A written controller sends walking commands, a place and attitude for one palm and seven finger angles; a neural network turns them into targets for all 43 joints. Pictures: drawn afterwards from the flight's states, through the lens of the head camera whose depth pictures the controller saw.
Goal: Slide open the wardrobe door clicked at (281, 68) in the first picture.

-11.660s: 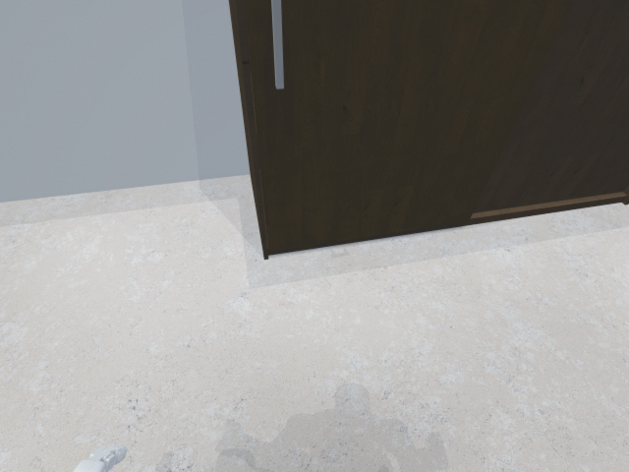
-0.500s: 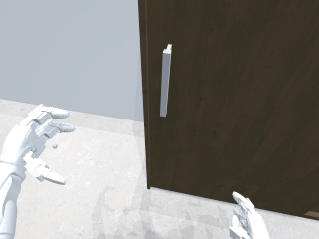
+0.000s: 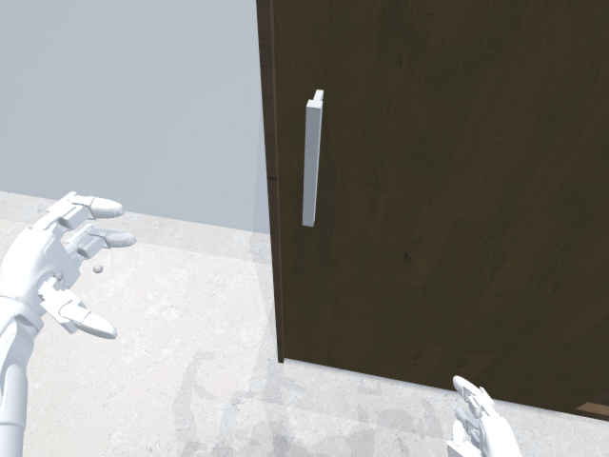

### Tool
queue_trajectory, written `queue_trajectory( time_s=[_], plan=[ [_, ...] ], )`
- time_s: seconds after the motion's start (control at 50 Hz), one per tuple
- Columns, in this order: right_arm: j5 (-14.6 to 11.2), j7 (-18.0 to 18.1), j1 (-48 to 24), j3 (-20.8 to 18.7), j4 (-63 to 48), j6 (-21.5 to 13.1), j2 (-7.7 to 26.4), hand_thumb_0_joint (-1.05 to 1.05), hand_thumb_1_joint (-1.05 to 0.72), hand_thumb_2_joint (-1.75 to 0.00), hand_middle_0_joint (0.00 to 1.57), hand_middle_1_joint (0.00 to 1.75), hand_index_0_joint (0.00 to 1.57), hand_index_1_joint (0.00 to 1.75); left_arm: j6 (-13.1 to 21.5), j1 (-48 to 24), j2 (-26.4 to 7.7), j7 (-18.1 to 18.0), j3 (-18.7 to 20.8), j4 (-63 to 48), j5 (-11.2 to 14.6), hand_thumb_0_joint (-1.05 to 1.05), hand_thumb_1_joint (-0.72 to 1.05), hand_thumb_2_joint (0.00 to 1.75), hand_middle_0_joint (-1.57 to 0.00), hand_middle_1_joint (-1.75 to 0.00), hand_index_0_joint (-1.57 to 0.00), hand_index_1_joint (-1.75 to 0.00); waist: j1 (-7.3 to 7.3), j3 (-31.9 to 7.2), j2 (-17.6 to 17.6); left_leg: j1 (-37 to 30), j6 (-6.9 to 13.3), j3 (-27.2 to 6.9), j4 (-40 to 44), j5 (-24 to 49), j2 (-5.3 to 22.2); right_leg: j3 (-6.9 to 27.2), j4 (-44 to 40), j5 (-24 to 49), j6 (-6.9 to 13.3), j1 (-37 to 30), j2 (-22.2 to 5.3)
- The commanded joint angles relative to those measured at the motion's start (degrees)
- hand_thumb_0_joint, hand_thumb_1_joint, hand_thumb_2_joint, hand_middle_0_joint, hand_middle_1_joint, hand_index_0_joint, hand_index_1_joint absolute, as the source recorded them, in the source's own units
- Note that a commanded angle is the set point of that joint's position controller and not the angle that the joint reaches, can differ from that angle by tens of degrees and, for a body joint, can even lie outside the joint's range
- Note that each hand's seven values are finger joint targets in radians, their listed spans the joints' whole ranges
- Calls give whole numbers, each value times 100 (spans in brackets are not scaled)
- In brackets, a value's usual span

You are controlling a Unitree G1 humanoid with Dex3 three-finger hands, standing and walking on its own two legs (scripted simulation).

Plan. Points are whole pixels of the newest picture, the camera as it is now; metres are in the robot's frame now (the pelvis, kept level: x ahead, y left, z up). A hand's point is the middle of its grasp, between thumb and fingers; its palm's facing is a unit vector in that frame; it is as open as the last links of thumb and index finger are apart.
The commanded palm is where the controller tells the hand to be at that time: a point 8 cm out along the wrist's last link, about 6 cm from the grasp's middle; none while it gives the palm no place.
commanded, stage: raise the hand with hooked fingers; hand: left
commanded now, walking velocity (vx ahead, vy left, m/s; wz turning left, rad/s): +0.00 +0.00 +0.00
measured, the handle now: (313, 164) +0.52 +0.05 +0.12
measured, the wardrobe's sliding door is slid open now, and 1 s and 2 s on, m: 0.00 0.00 0.00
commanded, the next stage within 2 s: move the hooked fingers beside the handle in 0.12 s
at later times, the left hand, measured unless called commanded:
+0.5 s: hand (133, 251) +0.30 +0.25 +0.13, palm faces -0.04 -1.00 -0.04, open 14.0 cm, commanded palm +0.28 +0.29 +0.13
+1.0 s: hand (190, 220) +0.36 +0.20 +0.13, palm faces -0.08 -1.00 -0.01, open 14.0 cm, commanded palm +0.35 +0.25 +0.13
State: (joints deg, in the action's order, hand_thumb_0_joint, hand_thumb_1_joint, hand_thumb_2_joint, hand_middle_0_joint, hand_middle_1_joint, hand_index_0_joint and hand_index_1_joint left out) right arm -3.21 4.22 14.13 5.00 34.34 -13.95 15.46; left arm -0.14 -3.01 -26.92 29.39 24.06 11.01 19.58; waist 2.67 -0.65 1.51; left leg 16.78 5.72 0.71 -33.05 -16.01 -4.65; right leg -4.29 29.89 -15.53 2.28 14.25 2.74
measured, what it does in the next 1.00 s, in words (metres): stands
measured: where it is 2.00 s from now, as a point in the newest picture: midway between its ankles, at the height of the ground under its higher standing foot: outside the picture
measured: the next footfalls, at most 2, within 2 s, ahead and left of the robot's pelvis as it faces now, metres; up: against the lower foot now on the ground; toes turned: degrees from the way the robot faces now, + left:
none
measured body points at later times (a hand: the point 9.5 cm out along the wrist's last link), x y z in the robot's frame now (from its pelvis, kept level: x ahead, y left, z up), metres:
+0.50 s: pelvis +0.00 -0.02 +0.00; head +0.01 -0.02 +0.45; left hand +0.30 +0.30 +0.14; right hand +0.18 -0.25 -0.07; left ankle +0.02 +0.05 -0.73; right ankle +0.01 -0.10 -0.73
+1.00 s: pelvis +0.01 -0.02 +0.00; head +0.02 -0.02 +0.45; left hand +0.36 +0.25 +0.13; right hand +0.15 -0.27 -0.09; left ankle +0.02 +0.05 -0.73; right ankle +0.01 -0.10 -0.73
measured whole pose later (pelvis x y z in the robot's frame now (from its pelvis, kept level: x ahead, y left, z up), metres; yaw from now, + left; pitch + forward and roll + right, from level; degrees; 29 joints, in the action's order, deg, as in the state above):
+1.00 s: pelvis +0.01 -0.02 +0.00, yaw -1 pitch +3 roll -1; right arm -4.0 4.5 15.5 4.2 35.9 -10.9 15.6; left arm 2.2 -19.8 -23.2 23.1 17.3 26.4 16.2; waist 0.1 -2.1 1.4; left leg 20.8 4.5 1.4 -34.7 -17.1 -3.4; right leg -3.6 32.2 -16.6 3.8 18.9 3.9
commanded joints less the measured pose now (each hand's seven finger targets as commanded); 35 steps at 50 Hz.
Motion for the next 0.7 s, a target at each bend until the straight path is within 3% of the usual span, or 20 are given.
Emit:
queue_trajectory(
  time_s=[0.0,0.1,0.22,0.24,0.3,0.32,0.36,0.4,0.44,0.5,0.52,0.56,0.6,0.62,0.68],
  plan=[
    [-35,88,-613,-347,-842,-339,755,0,-90,-90,20,30,20,30,400,-1514,-1517,14,581,-1171,168,0,-50,30,-30,-120,-30,-120,-36,-1127,571,-960,-623,-898,645,1104,617,235,-330,701,61,264,-122],
    [-59,92,-630,-346,-824,-302,756,0,-90,-90,20,30,20,30,278,-1494,-1449,86,508,-1011,176,0,-50,30,-30,-120,-30,-120,-50,-1081,568,-868,-585,-778,578,1204,568,250,-337,844,55,233,-128],
    [-41,80,-647,-332,-836,-265,740,0,-90,-90,20,30,20,30,309,-1524,-1580,97,640,-965,241,0,-50,30,-30,-120,-30,-120,-14,-1190,177,-725,-495,-620,436,1331,507,340,-339,1127,28,66,-115],
    [-51,95,-644,-342,-820,-249,750,0,-90,-90,20,30,20,30,317,-1654,-1584,98,641,-882,251,0,-50,30,-30,-120,-30,-120,-62,-1201,172,-650,-461,-588,429,1221,492,360,-340,1091,16,76,-135],
    [-80,135,-640,-338,-783,-237,755,0,-90,-90,20,30,20,30,379,-1988,-1536,76,524,-680,213,0,-50,30,-30,-120,-30,-120,-118,-1086,404,-612,-452,-587,432,1032,486,370,-348,904,21,206,-151],
    [-68,140,-643,-336,-764,-218,755,0,-90,-90,20,30,20,30,384,-2167,-1547,79,496,-648,214,0,-50,30,-30,-120,-30,-120,-126,-1120,300,-601,-413,-535,370,1042,471,443,-363,970,8,153,-160],
    [-82,153,-620,-344,-771,-207,755,0,-90,-90,20,30,20,30,392,-2223,-1641,74,541,-560,176,0,-50,30,-30,-120,-30,-120,-117,-1237,443,-564,-414,-536,389,1019,466,433,-338,940,18,84,-191],
    [-102,175,-629,-329,-768,-206,743,0,-90,-90,20,30,20,30,420,-2512,-1450,59,280,-494,115,0,-50,30,-30,-120,-30,-120,-184,-1226,566,-596,-405,-552,382,939,471,436,-336,842,15,190,-201],
    [-105,184,-611,-343,-732,-194,748,0,-90,-90,20,30,20,30,426,-2721,-1488,20,267,-330,114,0,-50,30,-30,-120,-30,-120,-218,-1234,293,-489,-355,-525,338,839,477,522,-364,811,-15,165,-215],
    [-112,192,-571,-346,-720,-156,769,0,-90,-90,20,30,20,30,414,-2748,-1589,-22,352,41,70,0,-50,30,-30,-120,-30,-120,-193,-1258,252,-320,-331,-480,322,781,458,550,-344,795,-19,114,-247],
    [-99,169,-542,-355,-713,-128,794,0,-90,-90,20,30,20,30,415,-2701,-1772,-53,545,134,86,0,-50,30,-30,-120,-30,-120,-120,-1353,7,-205,-318,-450,254,870,459,627,-319,922,-40,-71,-253],
    [-118,151,-607,-340,-775,-125,745,0,-90,-90,20,30,20,30,445,-2949,-1533,-67,283,31,62,0,-50,30,-30,-120,-30,-120,-161,-1454,295,-252,-315,-401,255,894,442,670,-281,1016,-41,-79,-298],
    [-112,131,-559,-354,-793,-122,734,0,-90,-90,20,30,20,30,492,-2882,-1597,-121,372,49,31,0,-50,30,-30,-120,-30,-120,-120,-1541,520,-352,-335,-397,244,1044,442,617,-232,1157,-10,-73,-273],
    [-101,104,-516,-355,-781,-97,760,0,-90,-90,20,30,20,30,501,-2768,-1704,-156,481,127,43,0,-50,30,-30,-120,-30,-120,-74,-1551,236,-273,-327,-399,210,1127,463,638,-214,1254,-23,-146,-253],
    [-113,84,-470,-369,-810,-98,750,0,-90,-90,20,30,20,30,538,-2821,-1461,-218,279,64,12,0,-50,30,-30,-120,-30,-120,-112,-1584,345,-328,-339,-389,248,1204,469,577,-158,1357,-14,-77,-242]
  ],
)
